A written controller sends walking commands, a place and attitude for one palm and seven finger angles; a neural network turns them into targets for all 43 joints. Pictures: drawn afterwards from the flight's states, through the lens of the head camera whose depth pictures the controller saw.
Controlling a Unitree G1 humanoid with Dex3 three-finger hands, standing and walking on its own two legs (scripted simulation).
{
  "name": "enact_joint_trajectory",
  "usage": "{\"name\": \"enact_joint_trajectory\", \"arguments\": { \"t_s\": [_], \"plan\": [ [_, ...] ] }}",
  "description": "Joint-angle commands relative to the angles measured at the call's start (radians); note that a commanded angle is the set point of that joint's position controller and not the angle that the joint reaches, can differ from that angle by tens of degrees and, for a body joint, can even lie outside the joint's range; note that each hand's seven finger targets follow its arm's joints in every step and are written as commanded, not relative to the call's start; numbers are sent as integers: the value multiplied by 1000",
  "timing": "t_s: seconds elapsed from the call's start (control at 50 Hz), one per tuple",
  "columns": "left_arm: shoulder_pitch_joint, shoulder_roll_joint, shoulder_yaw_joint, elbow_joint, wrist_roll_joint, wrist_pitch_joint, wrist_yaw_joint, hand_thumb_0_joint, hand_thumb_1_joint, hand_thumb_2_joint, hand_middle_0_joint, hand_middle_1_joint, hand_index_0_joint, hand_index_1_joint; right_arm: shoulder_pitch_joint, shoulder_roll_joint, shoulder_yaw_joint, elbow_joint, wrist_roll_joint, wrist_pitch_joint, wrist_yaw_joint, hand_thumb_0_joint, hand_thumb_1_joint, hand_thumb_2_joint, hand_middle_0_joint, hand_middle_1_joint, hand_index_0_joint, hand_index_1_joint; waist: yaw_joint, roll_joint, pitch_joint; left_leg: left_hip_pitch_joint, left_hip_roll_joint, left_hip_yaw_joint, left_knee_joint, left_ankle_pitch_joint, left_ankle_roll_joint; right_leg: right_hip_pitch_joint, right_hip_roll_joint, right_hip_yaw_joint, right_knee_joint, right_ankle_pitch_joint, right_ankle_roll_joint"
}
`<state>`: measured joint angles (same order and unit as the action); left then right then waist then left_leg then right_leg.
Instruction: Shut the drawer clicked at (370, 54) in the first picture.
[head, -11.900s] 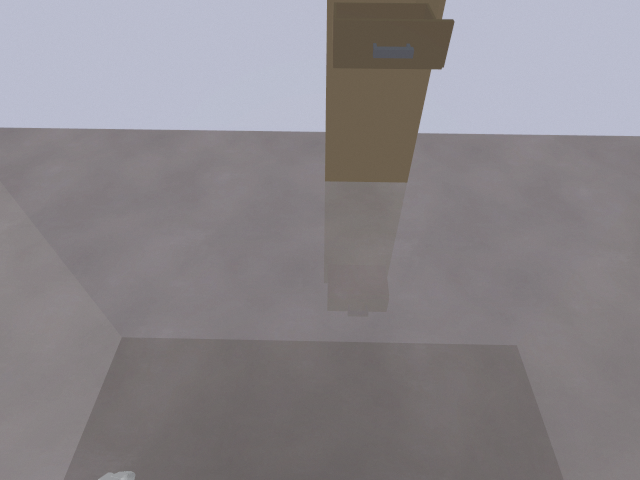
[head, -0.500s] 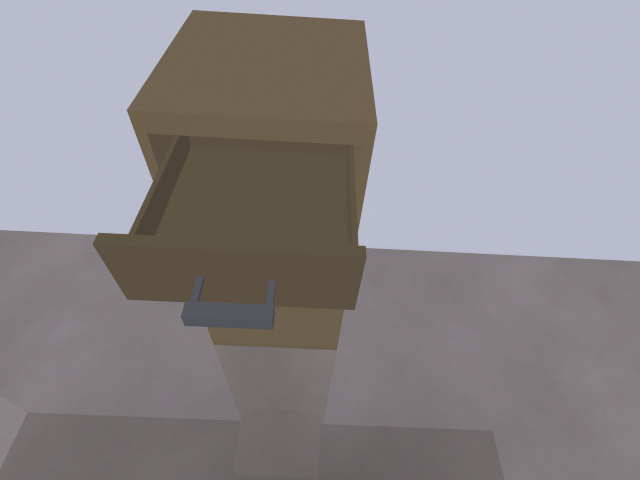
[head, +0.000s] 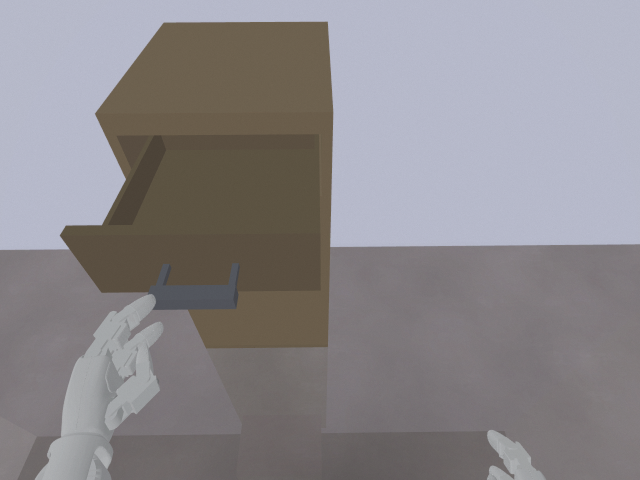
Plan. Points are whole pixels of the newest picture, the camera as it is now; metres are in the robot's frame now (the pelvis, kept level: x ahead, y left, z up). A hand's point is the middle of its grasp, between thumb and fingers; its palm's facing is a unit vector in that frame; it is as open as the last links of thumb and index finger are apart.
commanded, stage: raise the hand and make a fist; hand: left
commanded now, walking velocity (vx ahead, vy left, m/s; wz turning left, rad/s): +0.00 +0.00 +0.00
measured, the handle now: (197, 283) +0.39 +0.19 +0.01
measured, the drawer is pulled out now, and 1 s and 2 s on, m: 0.25 0.25 0.25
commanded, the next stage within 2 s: bring the fist close to the handle in 1.64 s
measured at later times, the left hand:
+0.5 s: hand (156, 401) +0.22 +0.20 +0.02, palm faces +0.02 -1.00 -0.08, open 4.2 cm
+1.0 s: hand (145, 393) +0.20 +0.19 +0.08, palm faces -0.03 -1.00 +0.03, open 3.1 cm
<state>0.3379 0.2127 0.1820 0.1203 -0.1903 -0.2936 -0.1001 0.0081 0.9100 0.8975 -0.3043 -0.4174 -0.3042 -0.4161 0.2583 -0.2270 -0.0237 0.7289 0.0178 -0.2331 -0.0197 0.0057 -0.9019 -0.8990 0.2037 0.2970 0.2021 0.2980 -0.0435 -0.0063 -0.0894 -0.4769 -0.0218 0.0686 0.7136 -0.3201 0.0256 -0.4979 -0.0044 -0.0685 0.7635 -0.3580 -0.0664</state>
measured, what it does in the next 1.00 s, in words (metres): stands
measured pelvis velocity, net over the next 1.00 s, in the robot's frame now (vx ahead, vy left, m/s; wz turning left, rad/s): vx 0.02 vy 0.04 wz -0.03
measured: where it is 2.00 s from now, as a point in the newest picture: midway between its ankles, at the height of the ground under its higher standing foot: outside the picture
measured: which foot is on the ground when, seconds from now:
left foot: down 0.00-1.00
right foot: down 0.00-1.00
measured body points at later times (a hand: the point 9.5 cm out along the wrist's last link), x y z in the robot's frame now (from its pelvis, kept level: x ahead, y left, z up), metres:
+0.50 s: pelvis -0.01 -0.05 -0.04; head +0.03 -0.07 +0.41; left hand +0.21 +0.25 +0.03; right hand +0.18 -0.28 -0.13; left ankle +0.03 +0.11 -0.71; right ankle +0.02 -0.08 -0.71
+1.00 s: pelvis +0.02 +0.04 -0.02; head +0.04 +0.05 +0.43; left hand +0.20 +0.24 +0.08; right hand +0.22 -0.18 -0.06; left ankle +0.03 +0.12 -0.71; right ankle +0.02 -0.08 -0.71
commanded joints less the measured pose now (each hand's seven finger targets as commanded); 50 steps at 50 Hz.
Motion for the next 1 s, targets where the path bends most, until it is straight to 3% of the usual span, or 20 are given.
{"name": "enact_joint_trajectory", "arguments": {
  "t_s": [0.0, 0.06, 0.12, 0.18, 0.26, 0.32, 0.36, 0.38, 0.42, 0.48, 0.52, 0.58, 0.66, 0.68, 0.72, 0.76, 0.82, 0.86, 0.88, 0.98],
  "plan": [
    [247, 138, 175, 138, -125, -231, -240, 0, 900, 900, -480, -603, -480, -603, -154, -143, -62, -249, 28, -51, -10, 0, -900, -900, 200, 300, 200, 300, 79, -262, 32, -353, -15, -44, 130, -93, -37, -37, -48, 191, -105, -165, 63],
    [115, 256, 271, -11, -172, -264, -290, 0, 900, 900, -540, -668, -540, -668, -168, -144, -61, -320, 42, -62, -18, 0, -900, -900, 200, 300, 200, 300, 88, -101, -68, -409, -25, -30, 211, -161, -21, -36, -77, 308, -114, -378, 84],
    [-93, 328, 294, -250, -193, -307, -271, 0, 900, 900, -600, -733, -600, -733, -145, -122, -49, -344, 29, -70, -37, 0, -900, -900, 200, 300, 200, 300, 61, 96, -150, -384, -7, -49, 282, -162, -8, -83, -71, 349, -101, -514, 65],
    [-225, 295, 223, -393, -206, -363, -249, 0, 900, 900, -660, -798, -660, -798, -122, -116, -40, -308, 28, -98, -63, 0, -900, -900, 200, 300, 200, 300, -7, 94, -156, -363, 8, -69, 364, -156, 3, -121, -74, 387, -130, -530, 78],
    [-164, 295, 146, -256, -210, -274, -316, 0, 900, 900, -740, -885, -740, -885, -108, -162, -27, -246, 45, -123, -75, 0, -900, -900, 200, 300, 200, 300, -30, 100, -91, -373, 34, -117, 370, -158, 1, -117, -109, 406, -158, -449, 102],
    [-161, 362, 193, -131, -199, -110, -358, 0, 900, 900, -800, -950, -800, -950, -128, -176, -23, -250, 53, -96, -85, 0, -900, -900, 200, 300, 200, 300, -14, 72, -60, -415, 49, -152, 354, -153, -15, -51, -170, 475, -176, -363, 129],
    [-148, 391, 251, -109, -208, -18, -355, 0, 900, 900, -840, -993, -840, -993, -144, -173, -18, -268, 51, -76, -85, 0, -900, -900, 200, 300, 200, 300, 12, 26, -97, -420, 51, -170, 329, -132, -22, 35, -200, 486, -168, -251, 142],
    [-102, 409, 314, -85, -226, 13, -345, 0, 900, 900, -860, -1015, -860, -1015, -150, -169, -19, -275, 49, -63, -80, 0, -900, -900, 200, 300, 200, 300, 40, -7, -127, -427, 53, -178, 327, -120, -31, 95, -215, 506, -154, -170, 159],
    [-17, 375, 362, -152, -251, 24, -317, 0, 900, 900, -900, -1058, -900, -1058, -149, -145, -19, -295, 43, -53, -63, 0, -900, -900, 200, 300, 200, 300, 78, -26, -205, -412, 46, -181, 295, -77, -39, 190, -218, 478, -123, 29, 168],
    [110, 278, 361, -236, -272, -23, -275, 0, 900, 900, -960, -1123, -960, -1123, -140, -114, -30, -304, 42, -59, -41, 0, -900, -900, 200, 300, 200, 300, 94, -100, -255, -368, 32, -165, 248, -20, -40, 263, -188, 428, -87, 254, 190],
    [207, 209, 306, -271, -250, -69, -266, 0, 900, 900, -1000, -1167, -1000, -1167, -116, -109, -45, -287, 46, -64, -32, 0, -900, -900, 200, 300, 200, 300, 82, -139, -229, -336, 22, -146, 223, 10, -33, 250, -167, 396, -71, 410, 214],
    [231, 185, 254, -283, -220, -98, -293, 0, 900, 900, -1060, -1232, -1060, -1232, -106, -125, -52, -284, 44, -72, -33, 0, -900, -900, 200, 300, 200, 300, 64, -173, -173, -297, 15, -136, 199, 59, -20, 193, -130, 349, -57, 467, 220],
    [252, 162, 206, -381, -215, -134, -301, 0, 900, 900, -1140, -1318, -1140, -1318, -100, -120, -55, -293, 46, -105, -50, 0, -900, -900, 200, 300, 200, 300, 63, -41, -162, -190, -2, -124, 137, 73, 2, 72, -66, 229, -83, 209, 143],
    [251, 166, 199, -417, -217, -143, -294, 0, 900, 900, -1160, -1340, -1160, -1340, -105, -123, -52, -293, 42, -112, -52, 0, -900, -900, 200, 300, 200, 300, 65, -46, -145, -169, 1, -129, 136, 90, 6, 64, -53, 218, -81, 199, 133],
    [301, 116, 137, -499, -209, -177, -268, 0, 900, 900, -1200, -1383, -1200, -1383, -77, -111, -53, -298, 39, -129, -50, 0, -900, -900, 200, 300, 200, 300, 64, -27, -216, -114, -6, -118, 127, 136, 14, 102, -50, 192, -70, 268, 126],
    [286, 105, 92, -579, -184, -196, -224, 0, 900, 900, -1240, -1427, -1240, -1427, -62, -107, -45, -295, 33, -141, -47, 0, -900, -900, 200, 300, 200, 300, 64, 52, -243, -62, -8, -112, 100, 166, 18, 75, -22, 123, -35, 268, 85],
    [267, 62, 2, -619, -136, -188, -156, 0, 900, 900, -1300, -1492, -1300, -1492, -80, -110, -33, -312, 27, -136, -40, 0, -900, -900, 200, 300, 200, 300, 49, 68, -151, -34, 3, -134, 59, 118, 20, -35, 21, 23, -5, 112, 44],
    [293, 33, -49, -645, -101, -161, -116, 0, 900, 900, -1340, -1535, -1340, -1535, -92, -114, -25, -336, 25, -130, -31, 0, -900, -900, 200, 300, 200, 300, 54, 99, -123, -23, 15, -161, 30, 85, 12, -69, 27, -11, 10, 58, 35],
    [294, 24, -77, -645, -83, -132, -97, 0, 900, 900, -1360, -1557, -1360, -1557, -100, -118, -18, -347, 21, -121, -26, 0, -900, -900, 200, 300, 200, 300, 50, 71, -102, -25, 21, -180, 21, 78, 13, -74, 32, -19, 15, 53, 34],
    [364, -14, -177, -767, -2, 16, -23, 0, 900, 900, -1400, -1600, -1400, -1600, -101, -111, -1, -408, 18, -70, -1, 0, -900, -900, 200, 300, 200, 300, 76, 99, -114, 16, 53, -228, -24, 144, -23, -59, 28, -37, 40, 55, 34]
  ]
}}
